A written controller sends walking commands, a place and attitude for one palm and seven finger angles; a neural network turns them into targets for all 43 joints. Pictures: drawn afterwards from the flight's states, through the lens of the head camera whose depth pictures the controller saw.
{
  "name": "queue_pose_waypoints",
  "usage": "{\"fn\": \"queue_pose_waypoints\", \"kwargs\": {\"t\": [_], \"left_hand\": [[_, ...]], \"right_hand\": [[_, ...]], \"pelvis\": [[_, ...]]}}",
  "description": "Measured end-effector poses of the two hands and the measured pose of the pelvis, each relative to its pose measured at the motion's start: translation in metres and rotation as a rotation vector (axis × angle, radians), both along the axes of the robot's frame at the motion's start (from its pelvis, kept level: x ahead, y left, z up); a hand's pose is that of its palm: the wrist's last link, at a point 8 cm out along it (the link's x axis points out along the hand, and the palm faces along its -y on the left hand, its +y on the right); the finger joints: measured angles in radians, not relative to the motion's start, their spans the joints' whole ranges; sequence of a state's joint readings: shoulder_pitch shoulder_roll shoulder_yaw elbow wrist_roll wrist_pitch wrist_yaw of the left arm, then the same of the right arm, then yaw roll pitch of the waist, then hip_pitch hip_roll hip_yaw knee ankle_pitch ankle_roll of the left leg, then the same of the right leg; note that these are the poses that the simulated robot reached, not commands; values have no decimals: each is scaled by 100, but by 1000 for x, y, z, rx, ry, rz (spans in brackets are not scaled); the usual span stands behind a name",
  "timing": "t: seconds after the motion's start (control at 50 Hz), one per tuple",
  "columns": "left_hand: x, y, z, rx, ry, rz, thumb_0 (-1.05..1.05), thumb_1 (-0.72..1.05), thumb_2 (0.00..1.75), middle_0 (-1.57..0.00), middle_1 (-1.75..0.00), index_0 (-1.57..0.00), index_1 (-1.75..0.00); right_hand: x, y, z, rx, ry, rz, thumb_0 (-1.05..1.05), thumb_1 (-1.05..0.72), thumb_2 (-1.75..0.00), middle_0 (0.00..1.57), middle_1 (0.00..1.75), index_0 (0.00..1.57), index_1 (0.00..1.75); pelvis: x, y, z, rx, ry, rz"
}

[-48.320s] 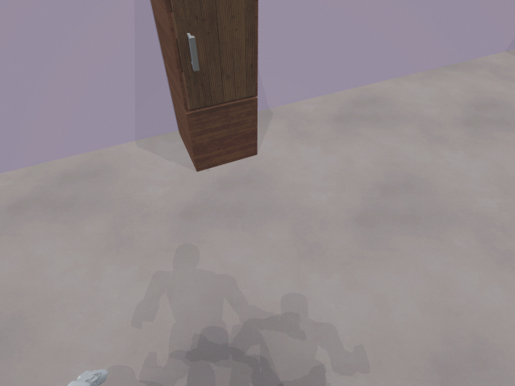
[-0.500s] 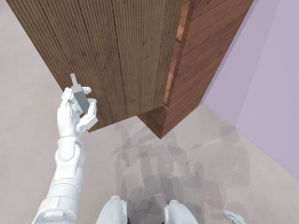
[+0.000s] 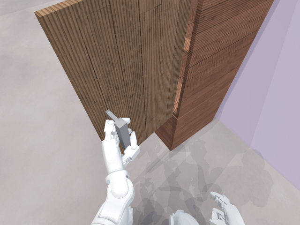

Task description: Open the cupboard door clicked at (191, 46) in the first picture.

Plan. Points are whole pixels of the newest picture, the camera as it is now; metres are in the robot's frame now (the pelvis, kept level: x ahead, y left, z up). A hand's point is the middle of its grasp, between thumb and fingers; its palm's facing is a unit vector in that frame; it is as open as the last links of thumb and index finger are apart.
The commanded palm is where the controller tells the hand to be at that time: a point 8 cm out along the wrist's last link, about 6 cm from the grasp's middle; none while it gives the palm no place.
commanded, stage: open thumb and fingers to let go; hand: left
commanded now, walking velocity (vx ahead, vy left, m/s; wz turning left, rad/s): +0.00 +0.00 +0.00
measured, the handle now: (118, 130) +0.36 +0.10 +0.03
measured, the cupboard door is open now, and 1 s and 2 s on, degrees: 98 100 100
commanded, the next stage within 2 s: slide the hand sideways off the handle in 0.92 s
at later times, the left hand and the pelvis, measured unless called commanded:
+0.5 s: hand (137, 145) +0.32 +0.05 +0.02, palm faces +0.35 -0.93 -0.02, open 10.1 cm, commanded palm +0.27 +0.10 +0.02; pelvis +0.00 -0.02 -0.01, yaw +1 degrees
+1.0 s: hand (137, 149) +0.31 +0.05 +0.02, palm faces +0.27 -0.96 -0.02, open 15.4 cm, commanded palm +0.27 +0.09 +0.02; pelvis -0.01 +0.00 -0.01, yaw +0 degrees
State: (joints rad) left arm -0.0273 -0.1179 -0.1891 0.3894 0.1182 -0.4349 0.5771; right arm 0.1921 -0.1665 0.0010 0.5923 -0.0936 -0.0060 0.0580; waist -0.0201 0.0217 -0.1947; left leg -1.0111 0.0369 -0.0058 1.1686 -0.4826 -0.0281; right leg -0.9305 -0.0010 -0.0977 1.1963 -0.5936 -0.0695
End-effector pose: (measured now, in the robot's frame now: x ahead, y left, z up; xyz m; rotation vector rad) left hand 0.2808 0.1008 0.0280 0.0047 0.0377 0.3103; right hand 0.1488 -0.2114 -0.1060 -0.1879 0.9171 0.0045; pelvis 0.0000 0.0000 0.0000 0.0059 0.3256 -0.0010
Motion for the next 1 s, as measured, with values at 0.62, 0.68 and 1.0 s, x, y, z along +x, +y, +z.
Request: {"fn": "queue_pose_waypoints", "kwargs": {"t": [0.62,0.68,1.0], "left_hand": [[1,-5,-9,9,15,44,0,-27,40,-31,-121,-32,-121],[0,-4,-10,9,12,37,0,-37,35,-30,-115,-31,-115],[-4,-7,-9,5,5,-32,-1,-50,30,-25,-54,-26,-56]], "right_hand": [[-5,-28,-15,-34,31,-28,1,-90,-90,20,30,20,30],[-4,-26,-14,-39,23,-28,1,-90,-90,20,30,20,30],[3,-3,-5,-31,-36,-15,1,-90,-90,20,30,21,30]], "pelvis": [[2,-16,-5,25,19,12],[1,-13,-5,21,19,11],[-6,0,-7,1,5,2]]}}
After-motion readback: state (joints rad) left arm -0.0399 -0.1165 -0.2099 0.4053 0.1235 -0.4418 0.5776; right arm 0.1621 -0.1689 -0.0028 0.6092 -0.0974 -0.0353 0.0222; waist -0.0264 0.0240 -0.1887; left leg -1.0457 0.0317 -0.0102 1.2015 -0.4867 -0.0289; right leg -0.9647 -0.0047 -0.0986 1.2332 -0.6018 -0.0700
